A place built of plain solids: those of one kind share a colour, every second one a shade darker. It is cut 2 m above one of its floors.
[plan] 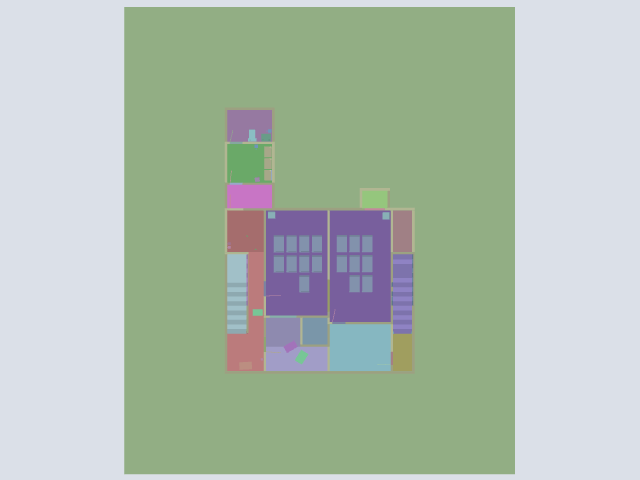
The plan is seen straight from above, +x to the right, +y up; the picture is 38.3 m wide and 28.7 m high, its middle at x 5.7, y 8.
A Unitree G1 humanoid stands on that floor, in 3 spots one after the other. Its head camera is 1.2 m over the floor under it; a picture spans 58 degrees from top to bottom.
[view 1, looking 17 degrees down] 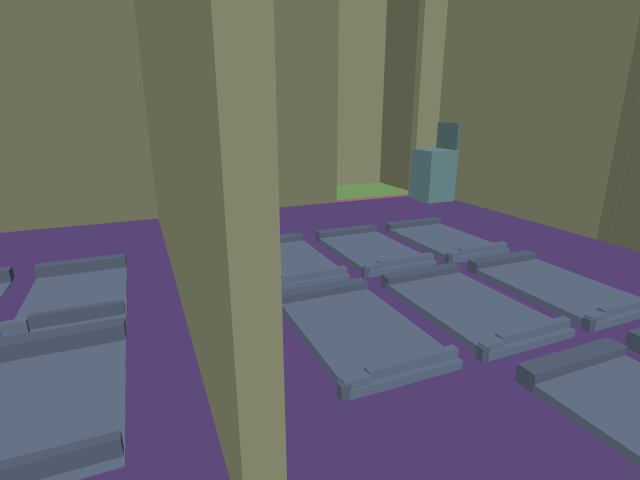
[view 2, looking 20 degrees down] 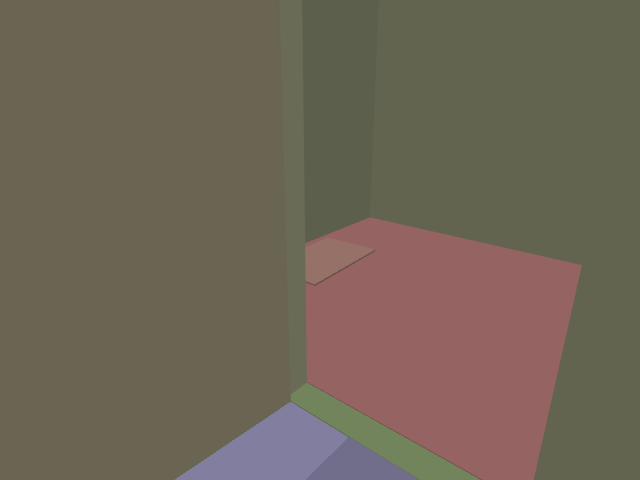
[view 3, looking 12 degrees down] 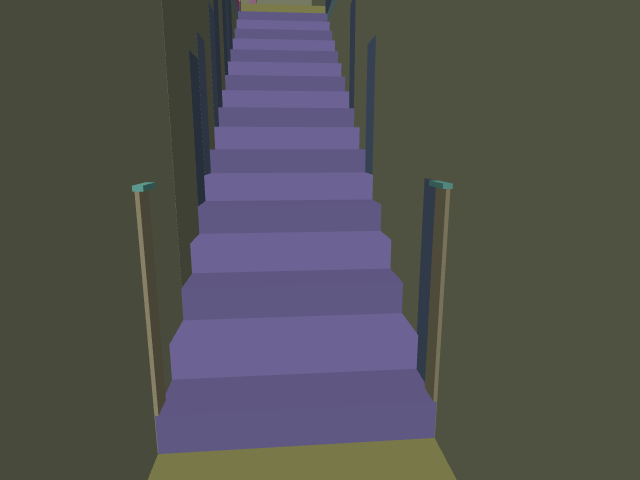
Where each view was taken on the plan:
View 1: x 5.97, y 4.67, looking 67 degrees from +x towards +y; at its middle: yoga_mat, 3.99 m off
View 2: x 3.48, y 2.33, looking -140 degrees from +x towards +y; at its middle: floor_men_hall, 3.51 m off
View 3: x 10.57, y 0.82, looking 85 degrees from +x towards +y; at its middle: women_stair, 2.50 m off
